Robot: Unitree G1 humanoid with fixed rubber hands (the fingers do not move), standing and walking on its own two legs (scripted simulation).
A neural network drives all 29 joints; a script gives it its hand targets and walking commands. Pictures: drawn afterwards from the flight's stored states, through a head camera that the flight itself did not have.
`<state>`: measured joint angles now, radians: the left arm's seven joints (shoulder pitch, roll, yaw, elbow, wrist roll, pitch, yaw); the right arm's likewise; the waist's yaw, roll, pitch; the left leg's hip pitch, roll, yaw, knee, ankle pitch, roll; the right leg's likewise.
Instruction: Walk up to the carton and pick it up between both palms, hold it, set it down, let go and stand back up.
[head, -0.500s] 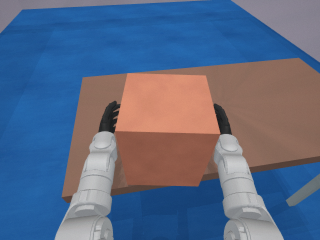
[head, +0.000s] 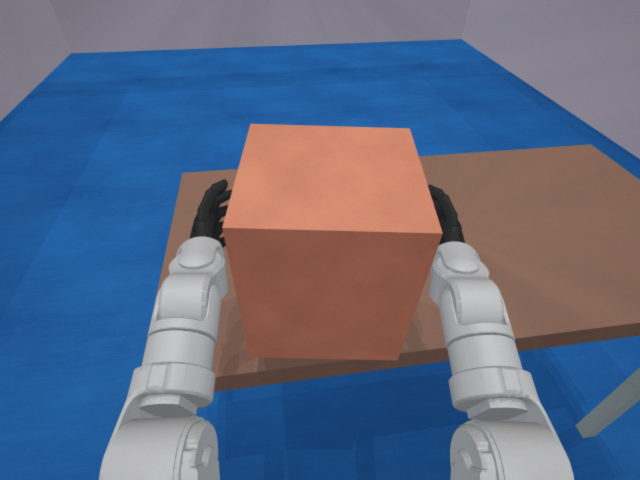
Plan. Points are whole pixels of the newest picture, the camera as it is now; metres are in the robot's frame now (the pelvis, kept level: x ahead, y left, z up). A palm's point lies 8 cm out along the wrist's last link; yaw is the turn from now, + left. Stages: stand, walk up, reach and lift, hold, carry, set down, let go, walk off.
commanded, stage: reach and lift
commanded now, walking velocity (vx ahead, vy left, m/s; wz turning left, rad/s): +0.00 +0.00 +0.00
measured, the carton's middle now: (326, 246) +0.41 -0.01 +0.12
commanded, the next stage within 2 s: hold in 1.64 s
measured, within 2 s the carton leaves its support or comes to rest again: neither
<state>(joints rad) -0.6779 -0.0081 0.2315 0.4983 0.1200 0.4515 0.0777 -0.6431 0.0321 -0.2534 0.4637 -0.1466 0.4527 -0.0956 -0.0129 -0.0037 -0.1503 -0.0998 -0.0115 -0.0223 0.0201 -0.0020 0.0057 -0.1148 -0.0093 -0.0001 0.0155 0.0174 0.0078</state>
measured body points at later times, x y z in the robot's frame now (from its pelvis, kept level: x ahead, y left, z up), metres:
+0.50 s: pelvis -0.05 +0.00 +0.00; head -0.08 +0.00 +0.44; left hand +0.36 +0.14 +0.19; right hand +0.35 -0.16 +0.18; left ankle +0.00 +0.12 -0.76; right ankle +0.01 -0.12 -0.76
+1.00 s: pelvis -0.03 -0.01 +0.00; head -0.06 -0.01 +0.45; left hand +0.35 +0.14 +0.16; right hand +0.34 -0.16 +0.15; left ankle +0.00 +0.12 -0.76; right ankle +0.01 -0.12 -0.76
